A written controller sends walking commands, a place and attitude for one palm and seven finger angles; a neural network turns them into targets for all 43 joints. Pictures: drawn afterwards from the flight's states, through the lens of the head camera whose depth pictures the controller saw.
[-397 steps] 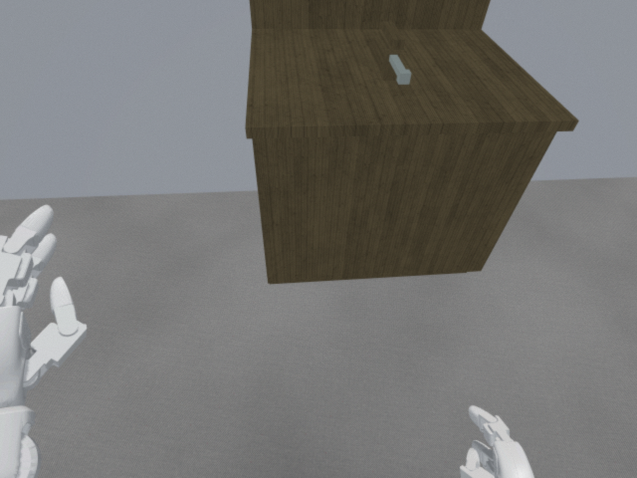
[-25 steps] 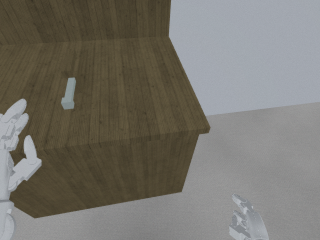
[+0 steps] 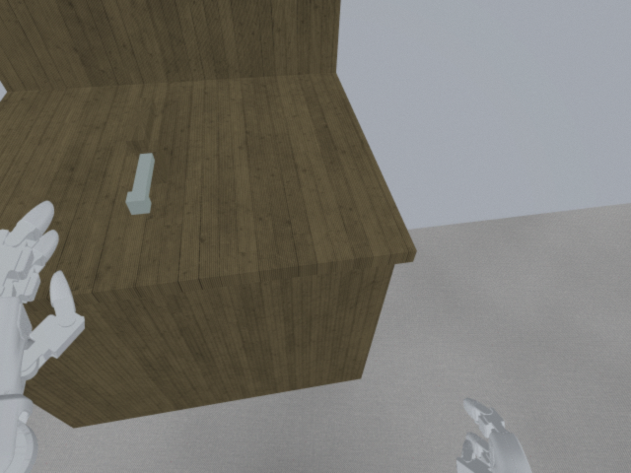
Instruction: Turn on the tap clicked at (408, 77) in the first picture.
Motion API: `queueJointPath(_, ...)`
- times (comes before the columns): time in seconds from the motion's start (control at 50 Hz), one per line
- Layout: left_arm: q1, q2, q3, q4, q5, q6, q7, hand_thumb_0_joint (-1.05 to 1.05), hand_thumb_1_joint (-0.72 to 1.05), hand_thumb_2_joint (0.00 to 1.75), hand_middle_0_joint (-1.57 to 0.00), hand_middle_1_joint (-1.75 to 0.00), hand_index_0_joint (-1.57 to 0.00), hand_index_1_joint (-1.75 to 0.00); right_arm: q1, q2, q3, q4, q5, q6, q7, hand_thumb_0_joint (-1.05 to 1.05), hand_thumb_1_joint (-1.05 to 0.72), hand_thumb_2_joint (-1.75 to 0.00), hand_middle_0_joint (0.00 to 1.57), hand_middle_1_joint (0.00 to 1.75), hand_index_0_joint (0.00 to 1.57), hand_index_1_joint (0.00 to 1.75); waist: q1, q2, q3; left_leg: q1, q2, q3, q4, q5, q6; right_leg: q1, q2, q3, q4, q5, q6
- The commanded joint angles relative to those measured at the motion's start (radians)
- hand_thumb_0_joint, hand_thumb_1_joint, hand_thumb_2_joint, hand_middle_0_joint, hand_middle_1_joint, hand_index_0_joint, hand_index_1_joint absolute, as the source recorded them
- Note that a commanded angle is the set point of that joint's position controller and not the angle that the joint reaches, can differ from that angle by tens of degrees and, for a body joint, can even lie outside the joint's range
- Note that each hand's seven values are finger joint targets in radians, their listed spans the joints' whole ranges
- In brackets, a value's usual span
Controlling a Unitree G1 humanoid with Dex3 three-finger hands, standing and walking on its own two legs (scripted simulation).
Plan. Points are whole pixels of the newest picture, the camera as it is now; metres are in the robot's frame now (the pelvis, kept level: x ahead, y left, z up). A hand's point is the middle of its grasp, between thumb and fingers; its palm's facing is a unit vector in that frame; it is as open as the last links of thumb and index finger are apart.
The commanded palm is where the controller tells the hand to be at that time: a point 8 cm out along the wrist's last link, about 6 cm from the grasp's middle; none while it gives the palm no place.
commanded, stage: shuffle to correct the standing spot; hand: left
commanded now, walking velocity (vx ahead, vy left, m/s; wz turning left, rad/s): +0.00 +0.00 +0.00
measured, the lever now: (138, 202) +0.48 +0.33 +0.05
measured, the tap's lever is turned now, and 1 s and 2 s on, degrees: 0 0 0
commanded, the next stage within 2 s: come to a stop and stand still in 0.64 s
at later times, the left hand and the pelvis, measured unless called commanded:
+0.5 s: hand (138, 271) +0.28 +0.22 +0.15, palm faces +0.37 -0.86 -0.35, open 7.4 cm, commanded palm +0.22 +0.26 +0.17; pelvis +0.04 -0.01 -0.02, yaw -2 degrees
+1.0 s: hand (202, 187) +0.40 +0.18 +0.16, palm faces +0.22 -0.87 -0.44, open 7.4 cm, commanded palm +0.34 +0.24 +0.17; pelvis +0.13 -0.01 -0.02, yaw -10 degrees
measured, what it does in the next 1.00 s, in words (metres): walks ahead: left foot, then right foot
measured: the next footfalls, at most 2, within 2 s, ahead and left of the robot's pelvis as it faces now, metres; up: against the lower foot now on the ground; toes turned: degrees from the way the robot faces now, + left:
left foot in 0.62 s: +0.18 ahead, +0.12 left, +0.00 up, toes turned -10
right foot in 0.86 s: +0.19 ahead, -0.11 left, +0.00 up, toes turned -13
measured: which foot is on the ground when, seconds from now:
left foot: down 0.00-0.44, up 0.46-0.60, down 0.62-1.00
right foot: down 0.00-0.62, up 0.64-0.84, down 0.86-1.00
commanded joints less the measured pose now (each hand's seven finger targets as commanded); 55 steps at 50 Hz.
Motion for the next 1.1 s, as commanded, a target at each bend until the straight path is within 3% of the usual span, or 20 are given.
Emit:
queueJointPath(0.0,-0.075,0.168,0.101,-0.220,0.001,-0.071,0.021,0.00,0.90,0.90,-0.20,-0.30,-0.20,-0.30,-0.101,-0.118,-0.050,-0.158,0.005,-0.056,-0.012,0.00,-0.90,-0.90,0.20,0.30,0.20,0.30,-0.004,0.025,-0.134,-0.063,0.041,-0.025,-0.082,0.106,-0.046,0.126,-0.018,-0.007,-0.012,0.155,0.003)
queueJointPath(0.2,-0.119,0.146,0.076,-0.218,0.010,-0.072,0.032,0.00,0.90,0.90,-0.20,-0.30,-0.20,-0.30,-0.112,-0.129,-0.057,-0.144,0.002,-0.062,-0.022,0.00,-0.90,-0.90,0.20,0.30,0.20,0.30,-0.015,0.085,-0.055,-0.121,0.139,-0.120,-0.106,-0.342,0.020,-0.060,0.002,0.021,0.132,-0.181,-0.029)
queueJointPath(0.3,-0.143,0.153,0.085,-0.203,0.016,-0.075,0.042,0.00,0.90,0.90,-0.20,-0.30,-0.20,-0.30,-0.104,-0.126,-0.056,-0.138,0.003,-0.064,-0.027,0.00,-0.90,-0.90,0.20,0.30,0.20,0.30,-0.013,0.072,-0.041,-0.118,0.170,-0.120,-0.009,-0.220,0.048,-0.094,-0.011,0.029,0.215,-0.086,-0.049)
queueJointPath(0.34,-0.137,0.183,0.113,-0.214,0.014,-0.081,0.044,0.00,0.90,0.90,-0.20,-0.30,-0.20,-0.30,-0.108,-0.128,-0.060,-0.140,0.002,-0.068,-0.026,0.00,-0.90,-0.90,0.20,0.30,0.20,0.30,-0.016,0.017,-0.059,-0.116,0.115,-0.034,0.118,-0.102,0.023,-0.077,-0.051,0.121,0.174,-0.023,-0.082)
queueJointPath(0.38,-0.110,0.178,0.110,-0.215,0.011,-0.088,0.043,0.00,0.90,0.90,-0.20,-0.30,-0.20,-0.30,-0.098,-0.117,-0.063,-0.142,0.007,-0.066,-0.016,0.00,-0.90,-0.90,0.20,0.30,0.20,0.30,-0.013,-0.100,-0.088,-0.196,0.048,0.037,0.350,-0.051,-0.007,0.002,-0.165,0.337,0.101,0.033,-0.155)
queueJointPath(0.44,-0.108,0.228,0.162,-0.251,0.012,-0.115,0.047,0.00,0.90,0.90,-0.20,-0.30,-0.20,-0.30,-0.118,-0.118,-0.066,-0.145,0.014,-0.058,0.007,0.00,-0.90,-0.90,0.20,0.30,0.20,0.30,0.007,-0.126,-0.075,-0.493,0.047,-0.023,0.607,-0.309,-0.032,0.185,-0.322,0.577,0.056,0.233,-0.282)
queueJointPath(0.5,-0.057,0.198,0.149,-0.304,0.014,-0.135,0.053,0.00,0.90,0.90,-0.20,-0.30,-0.20,-0.30,-0.101,-0.096,-0.049,-0.146,0.010,-0.042,0.018,0.00,-0.90,-0.90,0.20,0.30,0.20,0.30,0.004,-0.065,-0.127,-0.404,0.088,-0.046,0.467,-0.229,-0.015,0.158,-0.272,0.387,0.152,0.347,-0.246)
queueJointPath(0.56,-0.056,0.200,0.158,-0.320,0.001,-0.129,0.049,0.00,0.90,0.90,-0.20,-0.30,-0.20,-0.30,-0.088,-0.096,-0.056,-0.132,0.007,-0.043,0.005,0.00,-0.90,-0.90,0.20,0.30,0.20,0.30,-0.027,0.011,-0.160,0.039,0.028,0.050,0.129,0.064,-0.021,-0.096,-0.112,0.154,0.289,0.170,-0.114)
queueJointPath(0.6,-0.083,0.198,0.158,-0.349,-0.006,-0.136,0.042,0.00,0.90,0.90,-0.20,-0.30,-0.20,-0.30,-0.084,-0.130,-0.078,-0.146,0.016,-0.053,0.001,0.00,-0.90,-0.90,0.20,0.30,0.20,0.30,-0.042,0.238,-0.192,0.274,0.322,-0.325,0.006,0.135,0.136,-0.405,0.018,-0.005,0.655,-0.303,-0.010)
queueJointPath(0.62,-0.066,0.197,0.168,-0.297,-0.004,-0.128,0.046,0.00,0.90,0.90,-0.20,-0.30,-0.20,-0.30,-0.073,-0.111,-0.076,-0.145,0.012,-0.060,-0.003,0.00,-0.90,-0.90,0.20,0.30,0.20,0.30,-0.045,0.200,-0.144,0.227,0.379,-0.428,-0.037,0.163,0.215,-0.475,0.021,-0.015,0.798,-0.409,-0.009)
queueJointPath(0.66,-0.114,0.201,0.149,-0.304,0.003,-0.118,0.041,0.00,0.90,0.90,-0.20,-0.30,-0.20,-0.30,-0.081,-0.100,-0.066,-0.116,-0.003,-0.080,-0.004,0.00,-0.90,-0.90,0.20,0.30,0.20,0.30,-0.054,0.141,-0.077,0.174,0.399,-0.419,-0.040,0.267,0.261,-0.562,-0.047,0.026,0.932,-0.370,-0.015)
queueJointPath(0.72,-0.051,0.177,0.133,-0.315,0.013,-0.105,0.037,0.00,0.90,0.90,-0.20,-0.30,-0.20,-0.30,-0.079,-0.115,-0.072,-0.107,0.007,-0.091,0.001,0.00,-0.90,-0.90,0.20,0.30,0.20,0.30,-0.026,0.119,-0.070,0.076,0.320,-0.170,0.005,0.329,0.192,-0.464,-0.097,-0.031,0.713,-0.292,-0.022)
queueJointPath(0.8,0.006,0.201,0.172,-0.301,0.013,-0.079,0.052,0.00,0.90,0.90,-0.20,-0.30,-0.20,-0.30,-0.100,-0.103,-0.038,-0.135,0.013,-0.085,0.004,0.00,-0.90,-0.90,0.20,0.30,0.20,0.30,-0.012,0.106,-0.131,-0.108,0.216,0.033,0.190,0.418,0.043,0.039,-0.022,-0.164,0.200,0.018,-0.017)
queueJointPath(0.82,-0.011,0.218,0.191,-0.303,0.016,-0.078,0.055,0.00,0.90,0.90,-0.20,-0.30,-0.20,-0.30,-0.105,-0.097,-0.036,-0.138,0.017,-0.082,0.005,0.00,-0.90,-0.90,0.20,0.30,0.20,0.30,-0.015,0.035,-0.174,-0.166,0.165,0.070,0.298,0.363,0.005,0.183,-0.048,-0.113,0.150,0.214,-0.028)
queueJointPath(0.86,0.020,0.241,0.233,-0.264,0.002,-0.084,0.061,0.00,0.90,0.90,-0.20,-0.30,-0.20,-0.30,-0.095,-0.082,-0.039,-0.142,0.012,-0.091,0.008,0.00,-0.90,-0.90,0.20,0.30,0.20,0.30,-0.033,-0.112,-0.193,-0.304,0.031,0.076,0.544,-0.032,-0.061,0.253,-0.275,0.180,0.142,0.761,-0.159)
queueJointPath(0.88,0.052,0.220,0.221,-0.247,-0.011,-0.086,0.061,0.00,0.90,0.90,-0.20,-0.30,-0.20,-0.30,-0.084,-0.089,-0.055,-0.140,0.021,-0.089,0.014,0.00,-0.90,-0.90,0.20,0.30,0.20,0.30,-0.018,-0.228,-0.203,-0.320,0.033,0.008,0.645,-0.265,-0.063,0.216,-0.363,0.295,0.105,0.740,-0.205)
queueJointPath(0.92,0.069,0.230,0.238,-0.307,-0.009,-0.102,0.072,0.00,0.90,0.90,-0.20,-0.30,-0.20,-0.30,-0.119,-0.075,-0.039,-0.130,0.023,-0.077,0.009,0.00,-0.90,-0.90,0.20,0.30,0.20,0.30,-0.012,-0.133,-0.153,-0.325,0.093,-0.069,0.566,-0.300,-0.057,0.147,-0.379,0.260,0.112,0.626,-0.207)
queueJointPath(1.0,0.101,0.193,0.200,-0.330,-0.002,-0.094,0.086,0.00,0.90,0.90,-0.20,-0.30,-0.20,-0.30,-0.120,-0.064,-0.028,-0.115,0.004,-0.051,-0.018,0.00,-0.90,-0.90,0.20,0.30,0.20,0.30,-0.025,-0.089,-0.190,-0.104,0.047,0.024,0.158,0.029,-0.059,0.080,-0.229,0.038,0.153,0.417,-0.077)
queueJointPath(1.06,0.051,0.192,0.161,-0.363,-0.006,-0.084,0.077,0.00,0.90,0.90,-0.20,-0.30,-0.20,-0.30,-0.130,-0.103,-0.057,-0.127,0.010,-0.061,-0.040,0.00,-0.90,-0.90,0.20,0.30,0.20,0.30,-0.008,0.006,-0.134,-0.049,0.146,-0.069,0.055,0.176,-0.028,-0.057,-0.138,0.026,0.140,-0.010,-0.019)
queueJointPath(1.08,0.040,0.183,0.157,-0.340,-0.003,-0.074,0.074,0.00,0.90,0.90,-0.20,-0.30,-0.20,-0.30,-0.133,-0.108,-0.052,-0.130,0.010,-0.061,-0.041,0.00,-0.90,-0.90,0.20,0.30,0.20,0.30,-0.009,0.075,-0.107,-0.087,0.164,-0.105,0.011,0.202,-0.020,-0.042,-0.084,0.002,0.163,0.001,-0.006)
